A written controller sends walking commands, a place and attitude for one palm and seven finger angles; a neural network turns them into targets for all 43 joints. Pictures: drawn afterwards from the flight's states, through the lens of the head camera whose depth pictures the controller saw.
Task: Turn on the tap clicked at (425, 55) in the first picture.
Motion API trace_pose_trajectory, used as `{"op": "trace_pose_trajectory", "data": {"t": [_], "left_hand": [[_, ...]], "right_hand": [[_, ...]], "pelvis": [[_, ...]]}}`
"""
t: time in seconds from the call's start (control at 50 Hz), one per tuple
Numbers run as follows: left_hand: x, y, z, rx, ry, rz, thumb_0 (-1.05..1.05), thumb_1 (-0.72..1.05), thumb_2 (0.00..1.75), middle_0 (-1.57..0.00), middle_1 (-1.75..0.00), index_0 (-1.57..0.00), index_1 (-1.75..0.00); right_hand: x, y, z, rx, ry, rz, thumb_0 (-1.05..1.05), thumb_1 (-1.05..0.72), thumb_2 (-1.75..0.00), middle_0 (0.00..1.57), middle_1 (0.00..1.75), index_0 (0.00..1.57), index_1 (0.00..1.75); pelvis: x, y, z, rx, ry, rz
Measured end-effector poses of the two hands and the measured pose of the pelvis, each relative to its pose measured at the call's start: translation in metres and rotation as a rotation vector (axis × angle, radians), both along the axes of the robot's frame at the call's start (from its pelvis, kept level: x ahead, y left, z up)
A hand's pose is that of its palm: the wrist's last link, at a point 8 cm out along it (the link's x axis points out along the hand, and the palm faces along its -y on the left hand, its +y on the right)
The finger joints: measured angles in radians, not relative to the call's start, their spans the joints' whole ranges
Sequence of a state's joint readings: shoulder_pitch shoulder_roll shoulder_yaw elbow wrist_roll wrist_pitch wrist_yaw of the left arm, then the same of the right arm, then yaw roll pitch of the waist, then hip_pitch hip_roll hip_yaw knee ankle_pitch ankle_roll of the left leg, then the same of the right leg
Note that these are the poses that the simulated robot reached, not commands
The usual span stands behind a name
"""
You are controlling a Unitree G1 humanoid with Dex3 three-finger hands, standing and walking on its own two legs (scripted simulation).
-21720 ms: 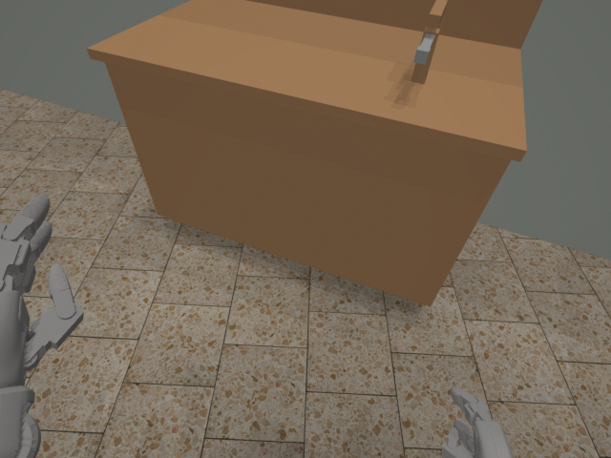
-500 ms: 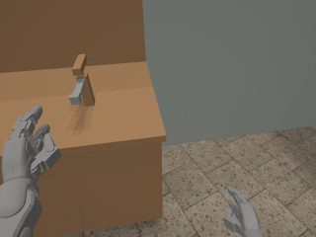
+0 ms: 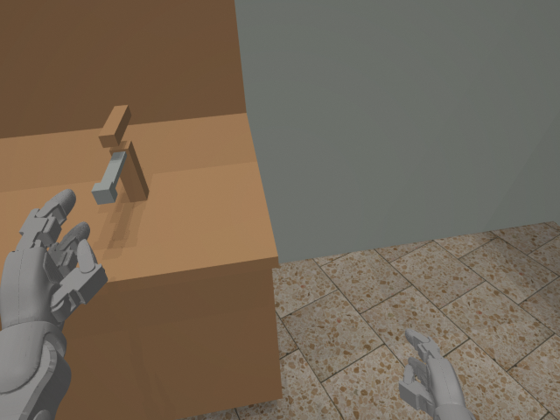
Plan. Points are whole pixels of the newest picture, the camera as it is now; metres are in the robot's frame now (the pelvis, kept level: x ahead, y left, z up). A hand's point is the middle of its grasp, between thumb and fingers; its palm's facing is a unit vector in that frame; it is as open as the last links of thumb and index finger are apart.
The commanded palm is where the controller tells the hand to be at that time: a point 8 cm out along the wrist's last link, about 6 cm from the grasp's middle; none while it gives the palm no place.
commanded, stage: reach beside the lever's end, fingers flat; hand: left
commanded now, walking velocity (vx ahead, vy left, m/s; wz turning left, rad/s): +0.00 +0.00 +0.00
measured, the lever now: (104, 192) +0.39 +0.37 +0.15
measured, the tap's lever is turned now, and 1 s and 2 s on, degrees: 0 0 0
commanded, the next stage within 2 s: none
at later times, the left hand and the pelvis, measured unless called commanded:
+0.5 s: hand (86, 257) +0.22 +0.27 +0.19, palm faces +0.55 -0.83 -0.08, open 7.5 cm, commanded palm +0.16 +0.31 +0.19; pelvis -0.03 -0.01 +0.00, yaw +0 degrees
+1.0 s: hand (80, 246) +0.24 +0.30 +0.18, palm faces +0.53 -0.84 -0.06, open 7.6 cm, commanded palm +0.20 +0.34 +0.17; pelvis -0.02 +0.02 +0.00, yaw +0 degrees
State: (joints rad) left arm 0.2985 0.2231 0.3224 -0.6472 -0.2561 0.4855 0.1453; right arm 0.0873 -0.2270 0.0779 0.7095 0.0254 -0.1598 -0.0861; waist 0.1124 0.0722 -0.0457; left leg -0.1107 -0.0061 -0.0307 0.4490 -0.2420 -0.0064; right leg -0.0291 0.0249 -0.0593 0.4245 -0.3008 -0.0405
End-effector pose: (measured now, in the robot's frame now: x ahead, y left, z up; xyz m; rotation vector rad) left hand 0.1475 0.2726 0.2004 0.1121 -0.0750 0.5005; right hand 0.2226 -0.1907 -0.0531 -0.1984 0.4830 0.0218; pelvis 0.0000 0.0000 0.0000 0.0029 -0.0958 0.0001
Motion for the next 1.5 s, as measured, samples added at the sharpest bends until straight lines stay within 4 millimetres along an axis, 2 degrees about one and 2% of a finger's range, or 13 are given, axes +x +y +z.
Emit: {"op": "trace_pose_trajectory", "data": {"t": [0.16,0.32,0.4,0.52,0.62,0.74,0.88,1.02,1.12,1.22,1.4,1.5], "left_hand": [[-0.005,-0.008,0.002,0.007,-0.001,0.003,0.02,0.89,0.90,-0.20,-0.30,-0.20,-0.30],[-0.009,0.018,-0.005,-0.022,0.025,0.105,0.02,0.89,0.90,-0.20,-0.30,-0.20,-0.30],[0.000,0.027,-0.008,-0.031,0.029,0.115,0.02,0.89,0.90,-0.20,-0.30,-0.20,-0.30],[0.025,0.033,-0.006,-0.024,0.026,0.073,0.02,0.89,0.90,-0.20,-0.30,-0.20,-0.30],[0.037,0.042,-0.009,-0.037,0.029,0.051,0.02,0.89,0.90,-0.20,-0.29,-0.20,-0.30],[0.033,0.059,-0.019,-0.052,0.040,0.091,0.02,0.89,0.90,-0.20,-0.29,-0.20,-0.29],[0.031,0.061,-0.019,-0.041,0.005,0.084,0.02,0.90,0.90,-0.19,-0.27,-0.19,-0.27],[0.051,0.066,-0.020,-0.055,0.036,0.063,0.02,0.89,0.90,-0.18,-0.25,-0.18,-0.26],[0.067,0.072,-0.021,-0.066,0.059,0.076,0.02,0.89,0.90,-0.18,-0.24,-0.18,-0.24],[0.076,0.082,-0.024,-0.073,0.065,0.092,0.02,0.89,0.90,-0.18,-0.23,-0.18,-0.23],[0.077,0.108,-0.033,-0.082,0.080,0.138,0.02,0.89,0.90,-0.17,-0.20,-0.17,-0.21],[0.087,0.120,-0.039,-0.085,0.092,0.146,0.02,0.90,0.90,-0.16,-0.19,-0.16,-0.20]], "right_hand": [[-0.012,-0.018,-0.003,0.002,0.004,-0.035,0.01,-0.91,-0.89,0.20,0.30,0.21,0.30],[-0.032,-0.032,-0.011,-0.008,0.038,-0.071,0.01,-0.91,-0.89,0.20,0.30,0.20,0.30],[-0.041,-0.037,-0.016,-0.024,0.054,-0.089,0.01,-0.91,-0.89,0.20,0.30,0.21,0.30],[-0.052,-0.040,-0.021,-0.035,0.080,-0.128,0.01,-0.91,-0.89,0.20,0.30,0.21,0.30],[-0.056,-0.038,-0.021,-0.027,0.092,-0.158,0.01,-0.91,-0.89,0.20,0.30,0.21,0.30],[-0.054,-0.031,-0.017,-0.033,0.088,-0.162,0.01,-0.91,-0.89,0.20,0.30,0.20,0.30],[-0.047,-0.017,-0.013,-0.050,0.067,-0.132,0.01,-0.91,-0.89,0.20,0.30,0.20,0.30],[-0.046,-0.004,-0.012,-0.045,0.073,-0.116,0.01,-0.90,-0.89,0.20,0.30,0.21,0.30],[-0.055,-0.003,-0.016,-0.040,0.097,-0.121,0.01,-0.90,-0.89,0.20,0.30,0.21,0.30],[-0.069,-0.012,-0.021,-0.045,0.136,-0.147,0.01,-0.90,-0.89,0.20,0.30,0.21,0.30],[-0.100,-0.043,-0.030,-0.093,0.207,-0.212,0.01,-0.90,-0.89,0.20,0.30,0.21,0.30],[-0.114,-0.057,-0.034,-0.126,0.244,-0.230,0.01,-0.91,-0.89,0.20,0.30,0.21,0.30]], "pelvis": [[-0.006,-0.010,-0.001,0.001,-0.010,-0.001],[-0.020,-0.019,-0.001,-0.008,-0.025,0.009],[-0.026,-0.019,0.000,-0.015,-0.029,0.013],[-0.027,-0.013,0.001,-0.015,-0.019,0.004],[-0.020,-0.006,0.002,-0.005,0.002,-0.013],[-0.013,0.003,0.002,-0.002,0.004,-0.020],[-0.015,0.013,0.001,-0.004,-0.002,-0.009],[-0.022,0.015,0.002,-0.006,0.000,-0.003],[-0.025,0.015,0.003,-0.007,0.011,-0.006],[-0.024,0.014,0.003,-0.007,0.021,-0.013],[-0.026,0.009,0.001,-0.009,0.037,-0.013],[-0.031,0.007,0.000,-0.014,0.056,-0.002]]}}
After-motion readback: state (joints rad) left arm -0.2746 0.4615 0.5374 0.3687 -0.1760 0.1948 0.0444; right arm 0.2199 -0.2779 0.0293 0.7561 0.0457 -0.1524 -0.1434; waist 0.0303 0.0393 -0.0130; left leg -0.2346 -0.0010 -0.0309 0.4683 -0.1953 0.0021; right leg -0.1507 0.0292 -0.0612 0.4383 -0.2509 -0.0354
